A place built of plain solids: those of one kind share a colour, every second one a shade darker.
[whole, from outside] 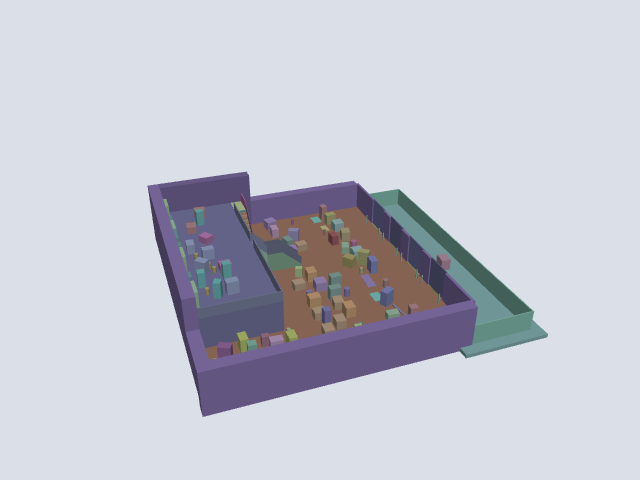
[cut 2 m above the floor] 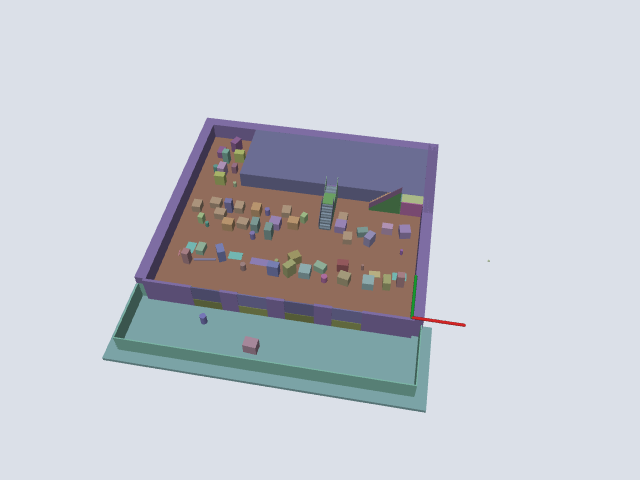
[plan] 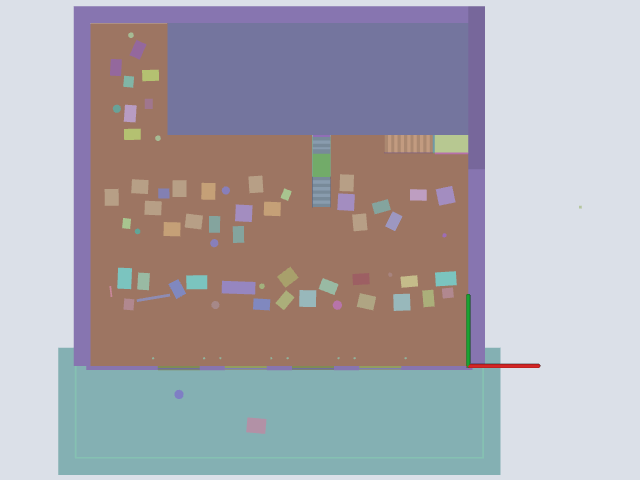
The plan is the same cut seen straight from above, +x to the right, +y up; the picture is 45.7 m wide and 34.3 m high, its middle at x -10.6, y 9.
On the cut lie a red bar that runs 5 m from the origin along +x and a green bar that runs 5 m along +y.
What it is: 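16 risers of 0.212 m in one run, up to a store floor 3.40 m over the hall's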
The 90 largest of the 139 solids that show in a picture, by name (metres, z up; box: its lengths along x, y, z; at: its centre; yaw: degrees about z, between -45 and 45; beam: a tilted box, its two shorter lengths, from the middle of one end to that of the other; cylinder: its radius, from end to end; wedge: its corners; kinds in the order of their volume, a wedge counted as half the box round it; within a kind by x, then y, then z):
{
 "floor_hall_brick_1": {"box": [27.0, 24.5, 1.6], "at": [-13.5, 12.25, -0.8]},
 "floor_floorboards_1": {"box": [21.5, 8.0, 3.8], "at": [-10.75, 20.5, 1.5]},
 "wall_brick_1": {"box": [1.2, 25.7, 4.8], "at": [-27.6, 12.85, 0.8]},
 "wall_brick_2": {"box": [5.1, 0.3, 4.8], "at": [-24.75, -0.15, 0.8]},
 "wall_brick_3": {"box": [7.9, 1.2, 3.6], "at": [-24.25, 25.1, 1.4]},
 "wall_brick_4": {"box": [1.8, 0.3, 4.8], "at": [-18.3, -0.15, 0.8]},
 "wall_brick_5": {"box": [1.8, 0.3, 4.8], "at": [-13.5, -0.15, 0.8]},
 "wall_brick_6": {"box": [23.9, 1.2, 7.0], "at": [-10.75, 25.1, 3.1]},
 "wall_brick_7": {"box": [1.8, 0.3, 4.8], "at": [-8.7, -0.15, 0.8]},
 "wall_brick_8": {"box": [5.1, 0.3, 4.8], "at": [-2.25, -0.15, 0.8]},
 "wall_brick_9": {"box": [1.2, 16.45, 4.8], "at": [0.6, 8.22, 0.8]},
 "wall_brick_10": {"box": [1.2, 11.65, 7.0], "at": [0.6, 19.88, 3.1]},
 "yard_yard_stone_1": {"box": [31.6, 9.1, 0.4], "at": [-13.5, -3.25, -1.4]},
 "fence_metal_1": {"box": [0.12, 6.74, 2.6], "at": [-28.06, -3.25, -0.3]},
 "fence_metal_2": {"box": [29.24, 0.12, 2.6], "at": [-13.5, -6.56, -0.3]},
 "fence_metal_3": {"box": [0.12, 6.74, 2.6], "at": [1.06, -3.25, -0.3]},
 "floor_hmland_floorboards_1": {"box": [2.4, 1.25, 3.8], "at": [-1.2, 15.88, 1.5]},
 "stillage_mid_1": {"box": [1.0, 1.2, 0.9], "at": [-25.48, 12.05, 0.45], "yaw": 0.9},
 "stillage_mid_2": {"box": [1.2, 1.0, 0.9], "at": [-23.47, 12.81, 0.45], "yaw": -3.1},
 "stillage_mid_3": {"box": [1.2, 1.0, 0.9], "at": [-22.53, 11.28, 0.45], "yaw": -2.4},
 "stillage_mid_4": {"box": [1.0, 1.2, 0.88], "at": [-20.64, 12.67, 0.44], "yaw": 0.2},
 "stillage_mid_5": {"box": [1.2, 1.0, 0.89], "at": [-19.62, 10.32, 0.45], "yaw": -6.9},
 "stillage_mid_6": {"box": [1.0, 1.2, 0.81], "at": [-15.18, 12.97, 0.41], "yaw": 3.7},
 "stillage_mid_7": {"box": [1.0, 1.2, 0.77], "at": [-8.69, 13.08, 0.39], "yaw": -1.9},
 "stillage_mid_8": {"box": [1.0, 1.2, 0.81], "at": [-7.75, 10.26, 0.4], "yaw": 5.1},
 "shelf_1": {"box": [2.0, 0.5, 1.94], "at": [-19.21, 24.21, 4.37]},
 "shelf_2": {"box": [2.0, 0.5, 1.91], "at": [-12.76, 24.21, 4.35]},
 "shelf_3": {"box": [2.0, 0.5, 1.97], "at": [-1.35, 24.21, 4.38]},
 "floor_sill_concrete_1": {"box": [3.0, 0.3, 1.6], "at": [-20.7, -0.15, -0.8]},
 "floor_sill_concrete_2": {"box": [3.0, 0.3, 1.6], "at": [-15.9, -0.15, -0.8]},
 "floor_sill_concrete_3": {"box": [3.0, 0.3, 1.6], "at": [-11.1, -0.15, -0.8]},
 "floor_sill_concrete_4": {"box": [3.0, 0.3, 1.6], "at": [-6.3, -0.15, -0.8]},
 "step_hma_1": {"box": [0.31, 1.25, 2.39], "at": [-3.53, 15.88, 1.14]},
 "step_hma_2": {"box": [0.31, 1.25, 2.6], "at": [-3.3, 15.88, 1.25]},
 "step_hma_3": {"box": [0.31, 1.25, 2.81], "at": [-3.07, 15.88, 1.36]},
 "step_hma_4": {"box": [0.31, 1.25, 3.02], "at": [-2.84, 15.88, 1.46]},
 "step_hma_5": {"box": [0.31, 1.25, 3.24], "at": [-2.61, 15.88, 1.57]},
 "load_cartons_1": {"box": [0.8, 1.2, 1.38], "at": [-18.45, 20.56, 4.09], "yaw": 4.7},
 "load_cartons_2": {"box": [0.8, 1.2, 1.39], "at": [-14.04, 22.54, 4.1], "yaw": -44.5},
 "load_cartons_3": {"box": [0.8, 1.2, 1.17], "at": [-11.58, 21.49, 3.98], "yaw": 2.6},
 "load_cartons_4": {"box": [1.2, 0.8, 1.06], "at": [-9.65, 22.96, 3.93], "yaw": -2.3},
 "shutter_metal_1": {"box": [3.0, 0.12, 3.3], "at": [-20.7, -0.2, 1.65]},
 "shutter_metal_2": {"box": [3.0, 0.12, 3.3], "at": [-15.9, -0.2, 1.65]},
 "shutter_metal_3": {"box": [3.0, 0.12, 3.3], "at": [-11.1, -0.2, 1.65]},
 "shutter_metal_4": {"box": [3.0, 0.12, 3.3], "at": [-6.3, -0.2, 1.65]},
 "step_1": {"box": [1.25, 0.33, 2.39], "at": [-10.5, 15.32, 1.14]},
 "step_2": {"box": [1.25, 0.33, 2.81], "at": [-10.5, 15.8, 1.36]},
 "step_3": {"box": [1.25, 0.33, 3.02], "at": [-10.5, 16.04, 1.46]},
 "step_4": {"box": [1.25, 0.33, 3.24], "at": [-10.5, 16.28, 1.57]},
 "floor_l1a_1": {"box": [1.25, 1.69, 2.17], "at": [-10.5, 14.34, 1.04]},
 "load_drums_mid_1": {"box": [1.2, 1.2, 1.03], "at": [-16.04, 10.91, 0.52], "yaw": -2.8},
 "load_drums_mid_2": {"box": [1.2, 1.2, 1.05], "at": [-8.74, 11.71, 0.52], "yaw": -3.1},
 "load_drums_mid_3": {"box": [1.2, 1.2, 1.05], "at": [-1.62, 12.16, 0.52], "yaw": 11.8},
 "ibc_mid_1": {"box": [1.2, 1.0, 1.16], "at": [-21.17, 9.77, 0.58], "yaw": -1.5},
 "ibc_mid_2": {"box": [1.0, 1.2, 1.16], "at": [-18.58, 12.48, 0.58], "yaw": -0.5},
 "ibc_mid_3": {"box": [1.2, 1.0, 1.16], "at": [-14.01, 11.22, 0.58], "yaw": -2.2},
 "cage_1": {"box": [0.8, 0.72, 1.7], "at": [-18.67, 21.94, 4.25], "yaw": -22.1},
 "cage_2": {"box": [0.8, 0.72, 1.67], "at": [-16.48, 23.07, 4.24], "yaw": -3.5},
 "cage_3": {"box": [0.72, 0.8, 1.71], "at": [-15.81, 20.5, 4.26], "yaw": 4.2},
 "cage_4": {"box": [0.72, 0.8, 1.67], "at": [-4.02, 20.9, 4.24], "yaw": 4.6},
 "rail_1": {"box": [0.12, 7.88, 1.1], "at": [-21.44, 20.56, 3.95]},
 "rail_2": {"box": [10.32, 0.12, 1.1], "at": [-16.34, 16.56, 3.95]},
 "rail_3": {"box": [7.42, 0.12, 1.1], "at": [-6.11, 16.56, 3.95]},
 "load_cartons_hall_1": {"box": [0.8, 1.2, 1.63], "at": [-20.79, 5.5, 0.81], "yaw": 28.1},
 "load_cartons_hall_2": {"box": [1.2, 0.8, 1.56], "at": [-14.77, 4.4, 0.78], "yaw": -3.2},
 "load_drums_hall_1": {"box": [1.2, 1.2, 1.04], "at": [-11.48, 4.81, 0.52], "yaw": -1.0},
 "load_drums_hall_2": {"box": [1.2, 1.2, 1.05], "at": [-4.75, 4.55, 0.52], "yaw": 1.8},
 "load_cartons_mid_1": {"box": [0.8, 1.2, 1.39], "at": [-18.14, 10.11, 0.69], "yaw": -0.4},
 "load_cartons_mid_2": {"box": [0.8, 1.2, 1.61], "at": [-16.43, 9.39, 0.8], "yaw": 0.7},
 "load_bales_side_1": {"box": [1.2, 0.8, 1.48], "at": [-24.01, 16.55, 0.74], "yaw": 1.2},
 "load_bales_side_2": {"box": [1.2, 0.8, 1.43], "at": [-22.71, 20.76, 0.71], "yaw": 1.7},
 "load_bales_hall_1": {"box": [0.8, 1.2, 1.65], "at": [-13.1, 4.7, 0.83], "yaw": -39.7},
 "load_bales_hall_2": {"box": [0.8, 1.2, 1.23], "at": [-2.85, 4.82, 0.61], "yaw": 4.5},
 "load_crate_1": {"box": [1.2, 1.0, 0.78], "at": [-5.39, 22.1, 3.79], "yaw": -6.2},
 "load_crate_2": {"box": [1.0, 1.2, 0.99], "at": [-2.28, 20.62, 3.89], "yaw": -4.0},
 "cage_hall_1": {"box": [0.72, 0.8, 1.71], "at": [-24.26, 4.4, 0.86], "yaw": -5.5},
 "cage_hall_2": {"box": [0.8, 0.72, 1.73], "at": [-1.46, 5.21, 0.87], "yaw": 5.1},
 "bigbin_yard_1": {"box": [1.37, 1.07, 1.31], "at": [-15.15, -4.27, -0.54], "yaw": -4.9},
 "stillage_1": {"box": [1.0, 1.2, 0.77], "at": [-14.28, 20.31, 3.79], "yaw": 3.1},
 "stillage_2": {"box": [1.2, 1.0, 0.78], "at": [-8.21, 21.03, 3.79], "yaw": 33.1},
 "load_sacks_side_1": {"box": [0.84, 1.22, 1.49], "at": [-24.16, 18.04, 0.75], "yaw": -4.0},
 "pallets_side_1": {"box": [0.8, 1.2, 1.58], "at": [-23.6, 22.59, 0.79], "yaw": -24.1},
 "load_crate_hall_1": {"box": [1.2, 1.0, 1.18], "at": [-7.28, 4.58, 0.59], "yaw": -12.6},
 "ibc_hall_1": {"box": [1.2, 1.0, 1.16], "at": [-12.9, 6.34, 0.58], "yaw": 37.0},
 "rail_hmland_1": {"box": [2.4, 0.12, 4.5], "at": [-1.2, 15.19, 2.25]},
 "pallets_mid_1": {"box": [0.8, 1.2, 1.34], "at": [-5.32, 10.34, 0.67], "yaw": -26.8},
 "pallets_hall_1": {"box": [1.2, 0.8, 1.18], "at": [-7.67, 6.2, 0.59], "yaw": 3.2},
 "load_bales_mid_1": {"box": [1.2, 0.8, 1.07], "at": [-3.57, 12.22, 0.54], "yaw": -0.7},
 "cage_side_1": {"box": [0.72, 0.8, 1.73], "at": [-24.27, 20.31, 0.87], "yaw": -5.0},
 "cage_mid_1": {"box": [0.8, 0.72, 1.7], "at": [-21.76, 12.33, 0.85], "yaw": 0.6}
}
